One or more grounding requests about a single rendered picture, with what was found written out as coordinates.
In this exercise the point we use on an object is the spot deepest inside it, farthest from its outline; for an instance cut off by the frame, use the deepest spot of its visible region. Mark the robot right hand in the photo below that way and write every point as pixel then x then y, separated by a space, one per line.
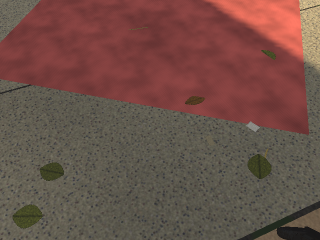
pixel 298 233

